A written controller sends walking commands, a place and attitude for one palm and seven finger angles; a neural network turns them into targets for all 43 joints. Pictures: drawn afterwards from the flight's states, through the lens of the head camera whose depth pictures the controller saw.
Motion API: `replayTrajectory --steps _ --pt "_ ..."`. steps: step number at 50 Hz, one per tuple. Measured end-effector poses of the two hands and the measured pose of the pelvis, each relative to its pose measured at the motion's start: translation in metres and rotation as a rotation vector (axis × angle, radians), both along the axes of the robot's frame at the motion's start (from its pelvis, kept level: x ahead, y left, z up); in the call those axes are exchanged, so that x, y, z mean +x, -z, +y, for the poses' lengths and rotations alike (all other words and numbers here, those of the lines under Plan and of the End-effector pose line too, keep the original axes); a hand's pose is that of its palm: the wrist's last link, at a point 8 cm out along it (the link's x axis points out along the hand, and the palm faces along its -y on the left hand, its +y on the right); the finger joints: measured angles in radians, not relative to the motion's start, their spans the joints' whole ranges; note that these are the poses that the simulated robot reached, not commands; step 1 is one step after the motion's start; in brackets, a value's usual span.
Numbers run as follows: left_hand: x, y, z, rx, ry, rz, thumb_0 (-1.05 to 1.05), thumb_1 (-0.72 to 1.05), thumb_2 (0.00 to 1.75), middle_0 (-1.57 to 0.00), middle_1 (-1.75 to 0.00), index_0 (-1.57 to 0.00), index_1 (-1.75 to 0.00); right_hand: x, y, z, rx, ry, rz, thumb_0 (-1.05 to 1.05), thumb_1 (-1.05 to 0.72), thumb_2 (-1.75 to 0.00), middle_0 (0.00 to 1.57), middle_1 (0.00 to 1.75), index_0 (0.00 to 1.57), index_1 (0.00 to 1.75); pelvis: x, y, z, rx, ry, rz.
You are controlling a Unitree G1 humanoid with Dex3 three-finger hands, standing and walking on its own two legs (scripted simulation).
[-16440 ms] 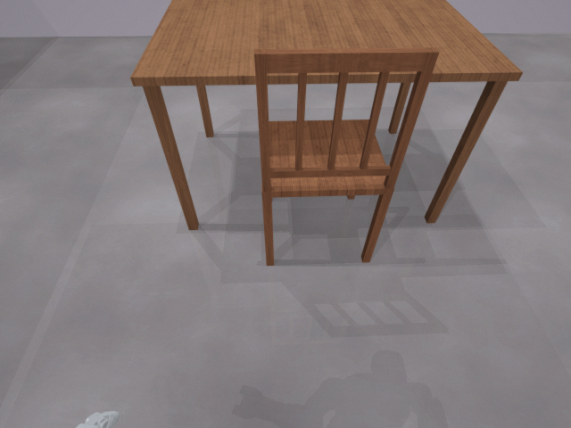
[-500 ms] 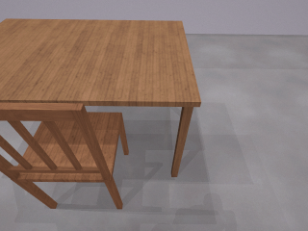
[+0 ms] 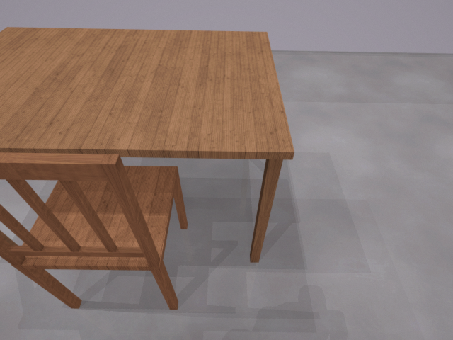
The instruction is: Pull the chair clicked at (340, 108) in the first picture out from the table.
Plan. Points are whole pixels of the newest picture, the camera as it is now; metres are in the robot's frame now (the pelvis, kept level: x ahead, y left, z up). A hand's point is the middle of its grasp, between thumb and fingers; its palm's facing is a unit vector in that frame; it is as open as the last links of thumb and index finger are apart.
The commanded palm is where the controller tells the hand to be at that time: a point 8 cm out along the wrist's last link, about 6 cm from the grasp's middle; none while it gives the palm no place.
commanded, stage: look again from close up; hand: left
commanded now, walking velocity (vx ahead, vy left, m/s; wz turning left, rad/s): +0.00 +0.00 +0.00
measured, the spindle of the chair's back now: (49, 218) +0.38 +0.45 -0.09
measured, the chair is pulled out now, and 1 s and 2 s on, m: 0.00 0.00 0.00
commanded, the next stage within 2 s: shuffle to correct the standing spot in 0.34 s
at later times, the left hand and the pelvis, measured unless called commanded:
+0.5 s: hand out of the picture -0.02 +0.15 -0.18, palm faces +0.05 -0.99 -0.16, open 7.4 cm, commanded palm none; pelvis +0.00 +0.00 +0.00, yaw +0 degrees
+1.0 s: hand out of the picture -0.02 +0.22 -0.18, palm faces +0.04 -0.98 -0.21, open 7.4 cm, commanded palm none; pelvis -0.05 +0.03 -0.01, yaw +0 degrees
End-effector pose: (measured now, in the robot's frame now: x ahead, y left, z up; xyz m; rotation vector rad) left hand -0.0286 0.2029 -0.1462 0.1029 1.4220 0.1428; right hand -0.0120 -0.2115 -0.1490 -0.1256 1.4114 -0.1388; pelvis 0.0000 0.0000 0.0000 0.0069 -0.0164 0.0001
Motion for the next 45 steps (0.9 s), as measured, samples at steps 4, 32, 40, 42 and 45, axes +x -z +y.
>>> replayTrajectory --steps 4,32,40,42,45 --pt "0.000 0.000 0.000 0.001 -0.001 0.001 0.01 0.91 0.89 -0.20 -0.30 -0.20 -0.30 0.000 0.000 0.000 0.002 0.000 0.002 0.00 -0.91 -0.90 0.20 0.29 0.20 0.30 0.000 0.000 0.000 0.000 0.000 0.001" --pt "-0.001 0.000 0.010 0.030 -0.017 -0.016 0.01 0.91 0.89 -0.20 -0.30 -0.20 -0.30 0.003 0.003 -0.003 -0.010 -0.011 -0.012 0.00 -0.91 -0.90 0.20 0.29 0.20 0.30 -0.012 0.004 0.003 0.004 -0.005 -0.001" --pt "-0.001 0.003 0.040 0.080 -0.016 -0.070 0.01 0.91 0.89 -0.21 -0.30 -0.20 -0.30 0.001 0.010 -0.010 -0.042 -0.017 -0.054 0.00 -0.91 -0.90 0.20 0.29 0.20 0.30 -0.038 0.013 0.014 -0.010 -0.019 -0.020" --pt "0.000 0.006 0.049 0.084 -0.013 -0.086 0.01 0.91 0.89 -0.21 -0.30 -0.20 -0.30 -0.003 0.009 -0.008 -0.055 -0.014 -0.065 0.00 -0.91 -0.90 0.20 0.29 0.20 0.30 -0.043 0.015 0.019 -0.011 -0.026 -0.024" --pt "0.003 0.008 0.060 0.075 -0.002 -0.107 0.01 0.91 0.89 -0.20 -0.30 -0.20 -0.30 -0.014 0.003 0.000 -0.064 -0.013 -0.079 0.00 -0.91 -0.90 0.20 0.29 0.20 0.30 -0.048 0.014 0.027 -0.005 -0.018 -0.024"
